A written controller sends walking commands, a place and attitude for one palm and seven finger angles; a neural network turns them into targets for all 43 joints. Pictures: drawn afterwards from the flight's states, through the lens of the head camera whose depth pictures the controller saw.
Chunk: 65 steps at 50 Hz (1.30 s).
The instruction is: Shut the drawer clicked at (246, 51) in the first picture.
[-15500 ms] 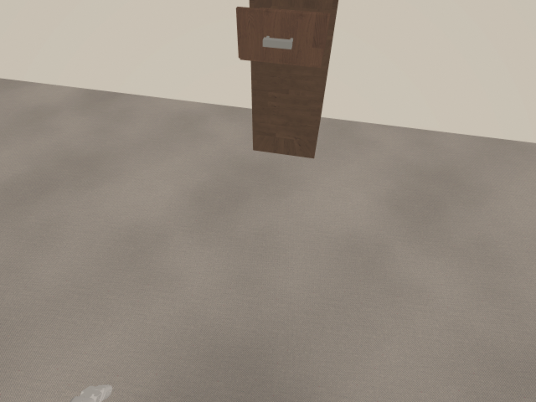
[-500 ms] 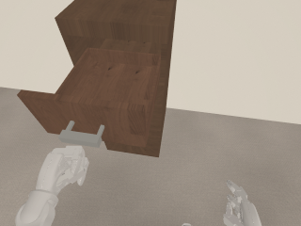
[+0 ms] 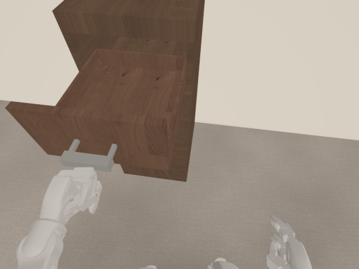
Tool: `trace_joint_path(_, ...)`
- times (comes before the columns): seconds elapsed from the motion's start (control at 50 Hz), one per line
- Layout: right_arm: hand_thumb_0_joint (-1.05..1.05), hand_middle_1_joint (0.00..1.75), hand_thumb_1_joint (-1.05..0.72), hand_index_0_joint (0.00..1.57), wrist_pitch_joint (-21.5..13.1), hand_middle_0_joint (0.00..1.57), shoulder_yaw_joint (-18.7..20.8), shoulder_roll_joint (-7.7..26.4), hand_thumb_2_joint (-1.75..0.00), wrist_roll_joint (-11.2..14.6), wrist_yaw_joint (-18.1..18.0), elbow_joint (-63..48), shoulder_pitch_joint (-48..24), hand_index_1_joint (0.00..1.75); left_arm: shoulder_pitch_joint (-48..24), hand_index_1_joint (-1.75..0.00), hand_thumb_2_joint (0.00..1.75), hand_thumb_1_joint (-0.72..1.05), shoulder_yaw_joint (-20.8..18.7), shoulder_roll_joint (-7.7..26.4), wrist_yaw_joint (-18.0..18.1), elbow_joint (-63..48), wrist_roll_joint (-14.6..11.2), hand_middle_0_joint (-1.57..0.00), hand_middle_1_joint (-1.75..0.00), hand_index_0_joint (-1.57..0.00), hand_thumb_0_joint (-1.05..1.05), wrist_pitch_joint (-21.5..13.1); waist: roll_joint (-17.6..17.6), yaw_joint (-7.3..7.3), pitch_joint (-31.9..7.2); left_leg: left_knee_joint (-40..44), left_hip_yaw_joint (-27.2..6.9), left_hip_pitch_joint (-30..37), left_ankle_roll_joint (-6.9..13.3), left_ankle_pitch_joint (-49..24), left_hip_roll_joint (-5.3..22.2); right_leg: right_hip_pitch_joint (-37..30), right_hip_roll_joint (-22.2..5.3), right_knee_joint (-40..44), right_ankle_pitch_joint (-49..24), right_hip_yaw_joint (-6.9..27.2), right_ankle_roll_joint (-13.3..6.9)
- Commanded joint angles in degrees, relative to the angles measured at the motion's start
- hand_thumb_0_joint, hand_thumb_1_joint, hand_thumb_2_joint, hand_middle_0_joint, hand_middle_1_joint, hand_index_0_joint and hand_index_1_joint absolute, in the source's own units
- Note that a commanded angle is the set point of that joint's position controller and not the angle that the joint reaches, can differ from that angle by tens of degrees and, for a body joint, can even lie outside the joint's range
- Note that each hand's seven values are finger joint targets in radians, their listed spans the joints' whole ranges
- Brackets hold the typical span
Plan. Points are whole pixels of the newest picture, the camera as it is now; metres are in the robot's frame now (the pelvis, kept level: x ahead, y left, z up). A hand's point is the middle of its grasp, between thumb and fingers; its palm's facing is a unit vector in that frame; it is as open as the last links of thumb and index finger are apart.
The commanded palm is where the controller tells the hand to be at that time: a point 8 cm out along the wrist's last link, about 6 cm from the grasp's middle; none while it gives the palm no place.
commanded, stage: bring the fist close to the handle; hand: left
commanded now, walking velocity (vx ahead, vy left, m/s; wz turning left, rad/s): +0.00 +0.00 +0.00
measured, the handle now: (91, 153) +0.35 +0.21 +0.06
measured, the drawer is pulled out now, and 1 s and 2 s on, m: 0.30 0.24 0.12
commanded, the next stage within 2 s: push the drawer shut in 0.04 s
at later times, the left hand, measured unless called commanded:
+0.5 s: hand (95, 187) +0.27 +0.18 +0.06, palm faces -0.09 -0.99 -0.07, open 3.1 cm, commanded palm +0.26 +0.24 +0.06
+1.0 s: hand (103, 163) +0.33 +0.18 +0.06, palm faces -0.12 -0.99 -0.06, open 3.1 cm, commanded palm +0.32 +0.23 +0.06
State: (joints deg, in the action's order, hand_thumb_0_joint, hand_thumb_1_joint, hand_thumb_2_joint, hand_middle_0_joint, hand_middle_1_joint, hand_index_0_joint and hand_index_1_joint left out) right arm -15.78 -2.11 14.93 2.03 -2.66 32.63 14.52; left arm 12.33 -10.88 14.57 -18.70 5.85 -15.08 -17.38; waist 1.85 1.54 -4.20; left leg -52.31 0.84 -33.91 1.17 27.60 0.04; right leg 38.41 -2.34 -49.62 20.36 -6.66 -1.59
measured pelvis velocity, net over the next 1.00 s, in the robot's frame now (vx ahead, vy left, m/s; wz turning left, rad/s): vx -0.02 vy -0.01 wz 0.02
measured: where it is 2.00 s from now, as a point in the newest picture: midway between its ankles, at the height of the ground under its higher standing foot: outside the picture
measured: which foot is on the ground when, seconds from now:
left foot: down 0.00-1.00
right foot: down 0.00-1.00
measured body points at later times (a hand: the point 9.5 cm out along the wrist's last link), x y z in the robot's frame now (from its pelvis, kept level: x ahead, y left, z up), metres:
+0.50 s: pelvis +0.00 -0.01 +0.00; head +0.05 -0.01 +0.45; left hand +0.27 +0.24 +0.06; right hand +0.16 -0.25 -0.08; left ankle -0.01 +0.10 -0.69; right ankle +0.05 -0.11 -0.69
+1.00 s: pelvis -0.02 -0.01 +0.00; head +0.04 -0.01 +0.44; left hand +0.33 +0.23 +0.06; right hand +0.12 -0.25 -0.10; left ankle -0.01 +0.10 -0.69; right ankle +0.05 -0.11 -0.69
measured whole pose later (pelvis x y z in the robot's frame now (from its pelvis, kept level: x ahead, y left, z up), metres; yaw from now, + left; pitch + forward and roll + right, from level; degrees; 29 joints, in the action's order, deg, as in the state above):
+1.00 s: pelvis -0.02 -0.01 +0.00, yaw +1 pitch +10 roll +0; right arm -12.6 -3.4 15.7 2.9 -4.5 35.9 14.3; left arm -14.7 -11.4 18.8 -20.5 31.2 -14.0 -18.3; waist 1.2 2.1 -2.5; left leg -52.5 0.0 -36.7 0.6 25.3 -0.3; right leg 40.7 -2.7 -49.5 18.4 -7.4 -2.4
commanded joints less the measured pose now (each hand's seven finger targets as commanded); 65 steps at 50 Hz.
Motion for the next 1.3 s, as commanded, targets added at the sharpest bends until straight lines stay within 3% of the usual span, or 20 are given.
trace_joint_path(0.0, 0.00, 0.30, -0.90, 0.20, -3.21, 0.20, 3.14, 7.43, -0.90, 0.14, -0.82, -9.15, -2.68, 0.30, -5.61, -1.60, 0.90, 0.90, -6.67, 10.28, -0.28, -12.25, -1.83, -1.40, -1.60, -1.40, 0.00, -4.30, -0.19, -0.75, -12.83, 9.17, -2.43, -1.13, -0.41, -13.42, -0.59, -14.99, 0.67, 7.16, -6.53, 4.89, 0.45)
trace_joint_path(0.12, 0.00, 0.30, -0.90, 0.20, -3.28, 0.20, 3.15, 7.22, -0.90, 0.30, -0.32, -8.95, -2.43, 0.30, -4.15, -1.60, 0.90, 0.90, -4.28, 7.90, -0.76, -12.39, -2.15, -1.40, -1.60, -1.40, 0.00, -4.84, 1.24, 0.03, -11.72, 8.83, -2.43, -0.11, -0.58, -15.19, -0.48, -13.75, 0.93, 6.79, -9.11, 4.30, 0.47)
trace_joint_path(0.18, 0.00, 0.30, -0.90, 0.20, -3.00, 0.20, 3.21, 7.82, -0.90, 0.20, -0.61, -8.40, -2.08, 0.30, -6.61, -1.60, 0.90, 0.90, -4.57, 9.11, -0.83, -10.25, -1.74, -1.40, -1.60, -1.40, 0.00, -4.31, -2.36, 0.99, -9.95, 8.25, -2.51, -1.87, -0.22, -13.52, -0.39, -12.94, 0.98, 7.41, -7.49, 4.87, 0.72)
trace_joint_path(0.22, 0.00, 0.30, -0.90, 0.20, -2.91, 0.20, 3.19, 7.80, -0.90, 0.33, -0.68, -8.55, -2.07, 0.30, -8.54, -1.60, 0.90, 0.90, -3.73, 8.43, -1.03, -10.32, -1.57, -1.40, -1.60, -1.40, 0.00, -4.38, -0.78, 1.08, -10.07, 8.48, -2.49, -1.42, -0.30, -12.90, -0.49, -12.26, 0.82, 7.26, -6.79, 4.73, 0.74)
trace_joint_path(0.3, 0.00, 0.30, -0.90, 0.20, -2.48, 0.20, 3.01, 7.95, -0.90, 0.23, -1.13, -7.98, -2.03, 0.30, -13.17, -1.60, 0.90, 0.90, -6.55, 11.71, -0.49, -9.40, -1.57, -1.40, -1.60, -1.40, 0.00, -4.63, 0.21, 0.60, -12.34, 8.23, -2.51, -1.52, -0.26, -12.93, -0.61, -13.74, 0.68, 7.08, -6.35, 5.47, 0.59)
trace_joint_path(0.38, 0.00, 0.30, -0.90, 0.20, -2.19, 0.20, 2.88, 7.70, -0.90, 0.33, -1.23, -7.63, -2.06, 0.30, -16.53, -1.60, 0.90, 0.90, -5.86, 11.03, -0.39, -7.26, -1.60, -1.40, -1.60, -1.40, 0.00, -4.77, -0.10, 0.75, -13.72, 8.41, -2.57, -0.69, -0.25, -14.45, -0.44, -14.14, 0.80, 6.63, -8.28, 5.18, 0.58)
trace_joint_path(0.42, 0.00, 0.30, -0.90, 0.20, -2.25, 0.20, 2.84, 7.61, -0.90, 0.38, -1.26, -7.25, -2.01, 0.30, -19.96, -1.60, 0.90, 0.90, -4.54, 9.74, -0.60, -7.35, -1.85, -1.40, -1.60, -1.40, 0.00, -4.82, 1.61, 1.21, -14.09, 8.36, -2.66, 0.13, -0.40, -14.99, -0.58, -13.66, 0.64, 6.42, -9.31, 5.03, 0.66)
trace_joint_path(0.48, 0.00, 0.30, -0.90, 0.20, -2.11, 0.20, 2.66, 8.04, -0.90, 0.41, -1.59, -6.32, -1.96, 0.30, -24.61, -1.60, 0.90, 0.90, -4.12, 10.63, -0.50, -5.45, -1.74, -1.40, -1.60, -1.40, 0.00, -4.87, -0.58, 2.45, -12.44, 8.33, -3.13, -0.76, -0.20, -12.47, -0.38, -11.94, 0.78, 7.00, -6.21, 5.08, 0.77)
trace_joint_path(0.54, 0.00, 0.30, -0.90, 0.20, -2.15, 0.20, 2.59, 8.05, -0.90, 0.84, -2.00, -5.40, -2.11, 0.30, -31.54, -1.60, 0.90, 0.90, -1.94, 9.46, -0.81, -3.32, -1.41, -1.40, -1.60, -1.40, 0.00, -4.96, 0.41, 3.48, -11.45, 8.75, -3.49, -0.36, -0.23, -8.66, -0.35, -9.37, 0.73, 7.72, -1.87, 5.23, 0.88)
trace_joint_path(0.6, 0.00, 0.30, -0.90, 0.20, -2.30, 0.20, 2.56, 8.15, -0.90, 0.74, -2.27, -5.19, -1.80, 0.30, -35.20, -1.60, 0.90, 0.90, -0.11, 8.51, -0.77, -3.25, -0.96, -1.40, -1.60, -1.40, 0.00, -5.10, 0.93, 3.55, -14.47, 9.08, -3.84, 0.95, -0.10, -8.45, -0.49, -9.60, 0.69, 7.26, -1.62, 5.11, 0.79)
trace_joint_path(0.66, 0.00, 0.30, -0.90, 0.20, -2.17, 0.20, 2.49, 8.51, -0.90, 0.81, -2.61, -4.50, -1.48, 0.30, -38.19, -1.60, 0.90, 0.90, -1.37, 10.65, -0.64, -0.60, -0.95, -1.40, -1.60, -1.40, 0.00, -4.66, 0.23, 3.46, -15.01, 9.26, -4.00, 0.57, -0.18, -7.32, -0.52, -10.00, 0.53, 7.67, -0.64, 5.43, 0.79)
trace_joint_path(0.68, 0.00, 0.30, -0.90, 0.20, -1.95, 0.20, 2.35, 8.61, -0.90, 0.73, -2.64, -4.31, -1.35, 0.30, -39.00, -1.60, 0.90, 0.90, -1.23, 10.87, -0.64, 0.31, -0.83, -1.40, -1.60, -1.40, 0.00, -4.62, -1.54, 3.73, -14.69, 9.22, -4.10, -0.11, 0.00, -7.27, -0.48, -10.05, 0.72, 7.61, -0.48, 5.33, 0.79)
trace_joint_path(0.82, 0.00, 0.30, -0.90, 0.20, -0.71, 0.20, 1.70, 8.46, -0.90, 0.94, -2.73, -3.87, -1.63, 0.30, -46.85, -1.60, 0.90, 0.90, -2.51, 12.21, -0.73, 7.64, -0.96, -1.40, -1.60, -1.40, 0.00, -4.42, 0.84, 3.50, -13.05, 10.12, -3.71, -1.56, -0.32, -4.24, -0.82, -9.61, 0.52, 8.55, 2.52, 6.18, 0.43)
trace_joint_path(0.88, 0.00, 0.30, -0.90, 0.20, -0.18, 0.20, 1.68, 8.74, -0.90, 0.88, -2.70, -3.63, -1.13, 0.30, -49.26, -1.60, 0.90, 0.90, -4.12, 14.33, -0.66, 10.48, -0.92, -1.40, -1.60, -1.40, 0.00, -4.74, -0.62, 3.40, -13.53, 9.84, -3.46, -3.09, -0.22, -3.54, -0.79, -10.58, 0.44, 9.05, 3.87, 7.04, 0.44)
trace_joint_path(0.94, 0.00, 0.30, -0.90, 0.20, 0.37, 0.20, 1.64, 8.53, -0.90, 0.89, -2.53, -3.97, -0.74, 0.30, -52.22, -1.60, 0.90, 0.90, -3.41, 13.51, -0.89, 12.70, -0.63, -1.40, -1.60, -1.40, 0.00, -4.96, 0.98, 3.36, -14.82, 10.18, -3.20, -2.48, -0.40, -3.67, -0.91, -10.65, 0.35, 8.86, 3.27, 7.04, 0.38)
trace_joint_path(0.98, 0.00, 0.30, -0.90, 0.20, 0.73, 0.20, 1.67, 8.81, -0.90, 0.77, -2.37, -3.73, 0.04, 0.30, -53.11, -1.60, 0.90, 0.90, -4.07, 14.39, -0.71, 14.89, -0.49, -1.40, -1.60, -1.40, 0.00, -5.16, -0.62, 3.52, -14.65, 10.19, -3.59, -3.17, -0.29, -4.04, -0.82, -10.72, 0.64, 8.58, 2.80, 6.80, 0.37)
trace_joint_path(1.0, 0.00, 0.30, -0.90, 0.20, 0.94, 0.20, 1.85, 8.78, -0.90, 0.78, -2.23, -3.60, 0.37, 0.30, -53.65, -1.60, 0.90, 0.90, -4.37, 14.49, -0.68, 15.15, -0.24, -1.40, -1.60, -1.40, 0.00, -5.49, 0.18, 3.45, -15.68, 10.19, -3.41, -2.39, -0.27, -5.10, -0.84, -10.84, 0.68, 8.40, 1.47, 6.75, 0.34)
trace_joint_path(1.06, 0.00, 0.30, -0.90, 0.20, 1.43, 0.20, 1.95, 8.74, -0.90, 0.73, -1.99, -3.50, 1.10, 0.30, -57.95, -1.60, 0.90, 0.90, -1.92, 12.52, -0.48, 16.03, 0.30, -1.40, -1.60, -1.40, 0.00, -5.83, 1.01, 4.21, -16.26, 10.39, -3.55, -1.33, -0.42, -5.68, -0.75, -9.87, 0.71, 7.94, 0.00, 6.30, 0.33)
trace_joint_path(1.1, 0.00, 0.30, -0.90, 0.20, 1.89, 0.20, 2.06, 9.05, -0.90, 0.67, -1.84, -3.26, 1.88, 0.30, -58.95, -1.60, 0.90, 0.90, -2.35, 13.14, -0.32, 18.51, 0.62, -1.40, -1.60, -1.40, 0.00, -5.81, -1.03, 4.65, -16.27, 10.10, -3.55, -2.04, -0.19, -5.12, -0.66, -9.50, 0.95, 7.93, 0.44, 6.41, 0.50)
trace_joint_path(1.28, 0.00, 0.30, -0.90, 0.20, 4.20, 0.20, 2.32, 9.48, -0.90, 0.31, -1.47, -2.05, 4.50, 0.30, -66.40, -1.60, 0.90, 0.90, -3.27, 15.42, 0.19, 24.54, 2.19, -1.40, -1.60, -1.40, 0.00, -6.90, 0.52, 5.30, -18.25, 9.52, -3.57, -1.52, -0.08, -7.54, -0.60, -8.81, 1.28, 6.83, -2.78, 6.27, 0.22)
